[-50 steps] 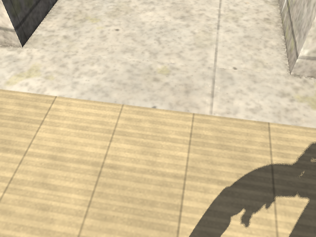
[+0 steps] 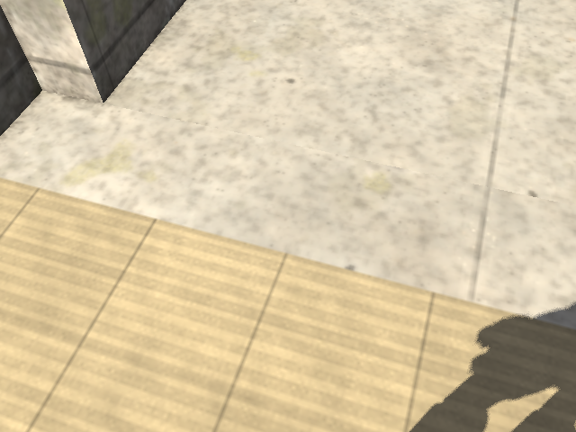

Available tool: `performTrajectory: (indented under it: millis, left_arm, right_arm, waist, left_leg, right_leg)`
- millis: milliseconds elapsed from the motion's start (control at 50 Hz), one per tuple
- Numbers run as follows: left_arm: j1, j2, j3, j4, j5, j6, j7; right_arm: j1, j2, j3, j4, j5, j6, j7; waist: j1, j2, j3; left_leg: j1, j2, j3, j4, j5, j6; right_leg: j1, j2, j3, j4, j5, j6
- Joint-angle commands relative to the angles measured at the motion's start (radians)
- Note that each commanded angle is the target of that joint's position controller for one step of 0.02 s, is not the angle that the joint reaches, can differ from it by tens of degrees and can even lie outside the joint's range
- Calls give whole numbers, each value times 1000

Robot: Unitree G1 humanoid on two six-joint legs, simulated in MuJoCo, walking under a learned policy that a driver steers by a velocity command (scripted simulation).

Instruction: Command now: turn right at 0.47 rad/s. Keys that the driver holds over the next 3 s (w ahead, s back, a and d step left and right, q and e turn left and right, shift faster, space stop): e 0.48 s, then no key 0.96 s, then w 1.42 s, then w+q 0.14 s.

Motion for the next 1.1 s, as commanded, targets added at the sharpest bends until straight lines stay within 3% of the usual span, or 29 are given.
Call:
performTrajectory:
  millis: [20,100,140,160,180,200,220,240,260,300,360,400,540,580,600,620,640,660,680,700,720,760,820,920,960,980,1000,1040,1100]
  left_arm:
    - [6,165,48,-63,6,2,0]
    - [-37,167,57,-79,7,16,-11]
    - [-80,159,57,-91,-6,22,-11]
    - [-76,126,48,-103,-15,19,-8]
    - [-76,72,37,-135,-30,12,-7]
    - [-57,132,51,-111,10,5,1]
    - [-45,162,61,-97,19,4,-2]
    - [-3,149,61,-78,18,8,-9]
    - [27,140,59,-65,21,16,-14]
    - [25,132,52,-64,15,28,-29]
    - [-73,113,36,-107,6,34,-42]
    - [-102,105,29,-125,2,39,-48]
    - [-101,89,12,-158,-16,35,-41]
    - [-37,78,6,-136,-1,18,-27]
    - [-12,128,14,-130,19,1,-16]
    - [-23,248,31,-159,13,-13,-11]
    - [44,224,31,-132,-5,-20,-4]
    - [0,167,11,-126,-4,-22,-2]
    - [-73,118,-7,-131,-2,-20,2]
    - [-118,108,-14,-134,0,-18,8]
    - [-119,109,-15,-131,-2,-20,15]
    - [-96,101,-22,-115,-3,-24,16]
    - [-81,101,-26,-90,2,-29,16]
    - [-84,103,-31,-51,8,-28,19]
    - [-103,88,-39,-39,-3,-32,23]
    - [-84,64,-47,-34,-2,-38,22]
    - [-22,55,-45,-17,-5,-36,16]
    - [-42,79,-40,31,2,-29,20]
    - [-34,86,-36,69,0,-34,18]
  right_arm:
    - [43,-77,-16,-52,6,-9,-8]
    - [106,-81,-13,-51,20,-29,-15]
    - [195,-85,-15,-32,17,-42,-25]
    - [208,-143,-29,-36,6,-48,-36]
    - [168,-259,-54,-65,-9,-47,-39]
    - [51,-258,-55,-90,-24,-44,-32]
    - [27,-178,-34,-105,-21,-47,-28]
    - [-17,-129,-21,-112,-14,-51,-24]
    - [-36,-120,-17,-123,-8,-54,-22]
    - [1,-121,-17,-130,-9,-55,-21]
    - [126,-149,-31,-103,-6,-52,-18]
    - [158,-167,-40,-95,-7,-50,-15]
    - [124,-202,-58,-89,-8,-44,16]
    - [97,-196,-57,-83,10,-37,18]
    - [127,-159,-47,-82,9,-35,18]
    - [143,-40,-14,-139,-3,-31,27]
    - [77,-93,-21,-126,-2,-8,10]
    - [80,-107,-26,-116,10,3,11]
    - [85,-111,-28,-98,15,4,17]
    - [97,-126,-34,-84,11,2,20]
    - [126,-137,-38,-63,0,3,24]
    - [149,-119,-33,-41,1,4,29]
    - [118,-82,-20,-33,5,11,27]
    - [122,-69,-11,0,10,4,8]
    - [155,-59,-1,25,0,-15,0]
    - [165,-92,-3,32,-11,-30,-5]
    - [105,-151,-12,34,-1,-38,-1]
    - [83,-89,2,51,7,-48,15]
    - [109,-83,5,93,10,-54,5]
  waist:
    - [-6,-151,-129]
    - [-25,-167,-130]
    - [-76,-160,-117]
    - [-71,-74,-96]
    - [-51,176,-91]
    - [-24,153,-28]
    - [4,79,-37]
    - [40,58,-37]
    - [51,85,-51]
    - [19,123,-67]
    - [-57,124,-81]
    - [-78,141,-92]
    - [-70,193,-115]
    - [-11,143,-120]
    - [-8,25,-156]
    - [-44,-273,-164]
    - [35,-184,-175]
    - [-6,-148,-117]
    - [-33,-137,-71]
    - [-53,-157,-52]
    - [-55,-175,-62]
    - [-53,-135,-104]
    - [-35,-133,-85]
    - [-32,-132,-75]
    - [-67,-76,-85]
    - [-54,-28,-107]
    - [18,65,-67]
    - [-21,68,-31]
    - [-29,71,-42]
  left_leg:
    - [18,-24,29,-69,13,-1]
    - [145,-55,33,-250,20,37]
    - [287,-60,38,-486,118,71]
    - [341,48,-75,-635,54,99]
    - [351,320,-400,-745,-97,198]
    - [190,419,-440,-750,13,262]
    - [121,379,-350,-703,181,268]
    - [111,307,-232,-668,305,236]
    - [152,257,-148,-640,393,212]
    - [244,228,-60,-593,583,214]
    - [416,264,-45,-545,727,239]
    - [462,289,-37,-528,749,246]
    - [353,302,36,-446,778,219]
    - [276,269,81,-352,674,158]
    - [148,227,127,-233,495,96]
    - [-103,84,215,-37,-115,13]
    - [-58,75,86,49,-188,14]
    - [-54,82,62,90,-145,16]
    - [-44,90,49,71,-76,17]
    - [-42,88,56,47,-21,13]
    - [-15,78,70,51,16,6]
    - [28,64,73,31,37,-2]
    - [66,60,74,-96,40,-2]
    - [185,37,86,-328,87,22]
    - [341,67,53,-542,326,37]
    - [416,150,-38,-566,415,49]
    - [325,189,-85,-533,453,81]
    - [223,156,-51,-550,346,75]
    - [259,133,-32,-565,361,65]
  right_leg:
    - [95,-231,333,-175,-239,-136]
    - [43,-212,390,-176,-251,-94]
    - [-33,-167,383,-147,-307,-31]
    - [-109,-97,324,-66,-394,30]
    - [-253,55,122,195,-459,80]
    - [-266,49,18,437,-450,90]
    - [-183,3,28,576,-411,88]
    - [-160,0,16,659,-361,87]
    - [-173,-5,1,728,-325,91]
    - [-222,-20,-38,769,-323,112]
    - [-285,-46,-58,661,-343,139]
    - [-265,-57,-71,582,-371,142]
    - [12,-45,-162,251,-382,80]
    - [166,-40,-160,-48,-140,52]
    - [325,-142,-9,-135,-49,34]
    - [434,-463,356,-109,404,-64]
    - [321,-491,303,-63,522,-191]
    - [282,-432,229,-74,479,-197]
    - [238,-370,164,-98,392,-159]
    - [238,-319,124,-107,363,-122]
    - [240,-291,88,-99,429,-116]
    - [259,-285,60,-86,468,-116]
    - [243,-281,67,-93,334,-116]
    - [185,-283,121,-75,184,-116]
    - [111,-258,120,-53,94,-56]
    - [66,-227,109,-36,19,-17]
    - [90,-141,47,-79,-103,5]
    - [196,-139,37,-88,-92,14]
    - [202,-157,41,-75,-16,12]
Next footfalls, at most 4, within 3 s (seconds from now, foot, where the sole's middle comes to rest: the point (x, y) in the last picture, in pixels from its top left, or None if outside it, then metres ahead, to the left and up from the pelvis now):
0.16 left None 0.05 0.12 -0.78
0.60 right None -0.03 -0.08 -0.78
0.98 left None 0.05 0.11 -0.78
2.20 left None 0.39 -0.11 -0.78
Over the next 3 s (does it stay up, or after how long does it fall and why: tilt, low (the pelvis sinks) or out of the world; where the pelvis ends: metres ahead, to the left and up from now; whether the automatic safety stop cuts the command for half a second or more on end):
stays up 0.61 -0.32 0.01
